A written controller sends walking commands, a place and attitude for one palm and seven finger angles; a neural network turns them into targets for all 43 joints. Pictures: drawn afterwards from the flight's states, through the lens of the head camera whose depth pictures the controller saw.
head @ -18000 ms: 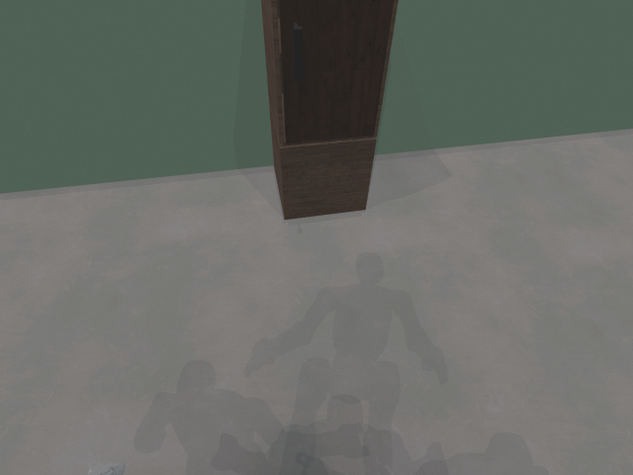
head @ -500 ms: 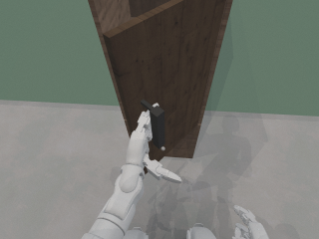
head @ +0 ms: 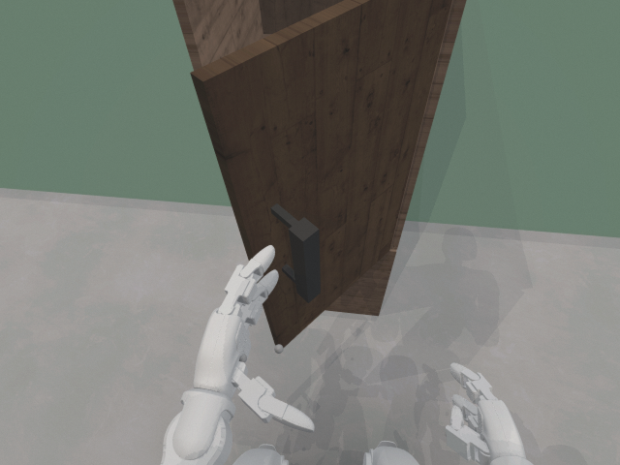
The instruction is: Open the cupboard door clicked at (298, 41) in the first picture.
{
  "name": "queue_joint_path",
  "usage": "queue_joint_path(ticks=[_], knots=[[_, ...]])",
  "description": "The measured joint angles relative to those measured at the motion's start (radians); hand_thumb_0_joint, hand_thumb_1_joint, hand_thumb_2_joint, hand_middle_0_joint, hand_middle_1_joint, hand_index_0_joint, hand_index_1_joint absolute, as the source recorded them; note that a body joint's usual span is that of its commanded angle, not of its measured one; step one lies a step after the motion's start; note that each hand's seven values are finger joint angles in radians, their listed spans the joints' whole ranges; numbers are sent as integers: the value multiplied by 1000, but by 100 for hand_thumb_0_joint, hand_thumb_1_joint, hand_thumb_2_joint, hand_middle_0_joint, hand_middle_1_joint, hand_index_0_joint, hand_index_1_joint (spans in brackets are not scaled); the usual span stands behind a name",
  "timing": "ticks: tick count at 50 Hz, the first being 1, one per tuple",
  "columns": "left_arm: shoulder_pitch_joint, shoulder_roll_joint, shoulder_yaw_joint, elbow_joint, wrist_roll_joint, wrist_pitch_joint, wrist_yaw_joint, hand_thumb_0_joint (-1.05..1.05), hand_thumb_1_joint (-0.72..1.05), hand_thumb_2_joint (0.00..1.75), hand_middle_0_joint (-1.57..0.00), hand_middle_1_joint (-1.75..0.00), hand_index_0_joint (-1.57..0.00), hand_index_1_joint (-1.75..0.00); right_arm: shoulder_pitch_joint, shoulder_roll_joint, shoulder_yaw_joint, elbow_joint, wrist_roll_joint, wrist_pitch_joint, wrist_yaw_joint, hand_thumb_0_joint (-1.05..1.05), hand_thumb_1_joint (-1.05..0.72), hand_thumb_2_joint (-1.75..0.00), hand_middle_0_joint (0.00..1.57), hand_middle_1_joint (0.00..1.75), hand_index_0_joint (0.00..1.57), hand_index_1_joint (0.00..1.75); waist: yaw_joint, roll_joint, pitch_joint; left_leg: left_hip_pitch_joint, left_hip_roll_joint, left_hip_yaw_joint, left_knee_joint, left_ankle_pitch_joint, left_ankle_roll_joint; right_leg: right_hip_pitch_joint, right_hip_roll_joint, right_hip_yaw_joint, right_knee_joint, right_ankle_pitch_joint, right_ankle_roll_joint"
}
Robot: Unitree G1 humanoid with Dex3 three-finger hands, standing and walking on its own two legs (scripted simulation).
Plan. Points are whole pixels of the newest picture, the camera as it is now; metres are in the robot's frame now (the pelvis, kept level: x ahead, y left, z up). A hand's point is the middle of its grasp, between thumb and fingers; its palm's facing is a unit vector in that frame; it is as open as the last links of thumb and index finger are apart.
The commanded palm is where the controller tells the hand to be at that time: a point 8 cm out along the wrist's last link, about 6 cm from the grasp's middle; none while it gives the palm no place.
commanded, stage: slide the hand sideways off the handle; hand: left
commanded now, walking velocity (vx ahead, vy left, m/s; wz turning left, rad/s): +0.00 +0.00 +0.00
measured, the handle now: (295, 254) +0.37 +0.04 +0.06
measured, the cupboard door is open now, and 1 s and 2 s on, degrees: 51 51 51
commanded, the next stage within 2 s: draw the hand back to the body in 0.34 s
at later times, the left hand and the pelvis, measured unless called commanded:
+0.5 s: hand (240, 370) +0.22 +0.09 +0.06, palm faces -0.12 -0.99 -0.03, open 16.4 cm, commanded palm +0.20 +0.16 +0.07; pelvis +0.00 -0.01 -0.01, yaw +0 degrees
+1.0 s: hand (142, 357) +0.21 +0.17 +0.13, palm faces -0.03 -0.99 -0.16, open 16.0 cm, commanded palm +0.18 +0.23 +0.15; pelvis +0.01 +0.01 +0.03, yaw +0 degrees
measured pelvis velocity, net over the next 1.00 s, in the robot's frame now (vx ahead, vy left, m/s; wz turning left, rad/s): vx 0.01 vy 0.01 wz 0.00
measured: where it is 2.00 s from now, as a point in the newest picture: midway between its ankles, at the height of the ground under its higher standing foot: outside the picture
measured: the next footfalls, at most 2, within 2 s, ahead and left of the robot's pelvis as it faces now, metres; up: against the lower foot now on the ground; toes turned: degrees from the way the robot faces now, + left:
none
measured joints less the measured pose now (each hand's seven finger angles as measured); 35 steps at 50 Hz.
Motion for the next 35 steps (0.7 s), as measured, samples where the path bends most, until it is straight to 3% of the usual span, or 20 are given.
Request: queue_joint_path(ticks=[15,24,35], knots=[[143,58,100,-113,-71,-10,-105,-1,-50,30,-15,-30,-15,-30,26,-14,-2,-9,8,-30,-22,1,-91,-90,20,30,20,30,-7,8,-10,-32,8,-17,37,-21,-15,-28,7,-16,36,-25,-13],[161,75,138,-137,-109,-20,-140,-1,-50,30,-15,-30,-15,-30,42,-24,-8,1,13,-55,-33,1,-91,-90,20,30,20,30,-12,8,-14,-57,8,-19,61,-27,-13,-50,7,-17,53,-27,-11],[202,122,196,-233,-147,58,-154,-1,-50,30,-15,-30,-15,-30,59,-18,15,-12,33,-61,-50,2,-91,-90,20,30,20,30,-12,20,-6,45,10,-11,-17,0,-1,55,11,-10,-35,7,2]])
